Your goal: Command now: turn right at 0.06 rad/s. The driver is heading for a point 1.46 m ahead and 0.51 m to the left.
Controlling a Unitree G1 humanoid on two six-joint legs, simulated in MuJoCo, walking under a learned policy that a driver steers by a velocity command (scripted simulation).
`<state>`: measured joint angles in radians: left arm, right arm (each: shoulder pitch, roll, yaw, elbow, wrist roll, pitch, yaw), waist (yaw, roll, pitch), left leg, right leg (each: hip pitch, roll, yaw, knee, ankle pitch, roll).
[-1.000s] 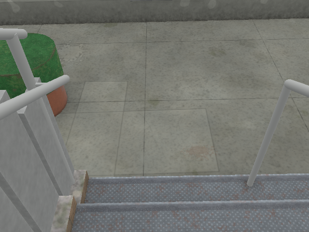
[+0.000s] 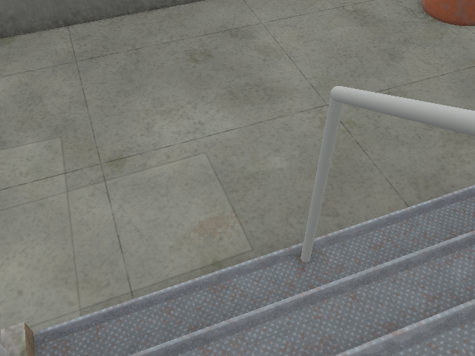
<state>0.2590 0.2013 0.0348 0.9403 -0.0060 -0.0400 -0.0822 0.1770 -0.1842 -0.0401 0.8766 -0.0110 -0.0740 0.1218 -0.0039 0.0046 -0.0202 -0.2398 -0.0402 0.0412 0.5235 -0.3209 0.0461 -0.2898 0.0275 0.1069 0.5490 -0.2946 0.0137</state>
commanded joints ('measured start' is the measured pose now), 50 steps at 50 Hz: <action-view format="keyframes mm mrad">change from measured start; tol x4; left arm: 1 63 84 23 -12 0 -3 7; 3 -30 89 17 -30 17 26 66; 7 -28 72 6 2 -7 71 113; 26 -27 27 -6 181 7 74 115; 50 -57 26 -18 189 8 64 102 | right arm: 1 -27 -104 -35 -53 -1 -6 1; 2 -12 -117 -42 -51 -3 -7 -2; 3 33 -68 -12 -32 -18 45 -90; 6 -14 -73 -1 -20 7 81 -143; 26 53 -95 6 135 15 88 -136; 50 60 -115 12 158 8 88 -133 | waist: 1 13 23 -15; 2 5 12 -23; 3 -14 -93 -87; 6 11 -5 -25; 11 17 15 51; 50 -16 -11 56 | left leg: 1 174 87 -91 -84 496 -15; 4 198 183 -131 -63 603 19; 9 161 169 -131 -153 421 25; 19 162 170 -190 -267 182 21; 26 127 158 -197 -295 120 23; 50 152 140 -205 -265 162 29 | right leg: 1 -81 -24 -34 -81 180 -16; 2 -89 -28 -38 -79 189 -10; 3 21 -90 51 -74 298 -20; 4 44 -96 62 -80 315 -21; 9 68 -113 62 -157 210 -16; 17 103 -125 51 -237 187 -5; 50 44 -141 3 -233 203 -2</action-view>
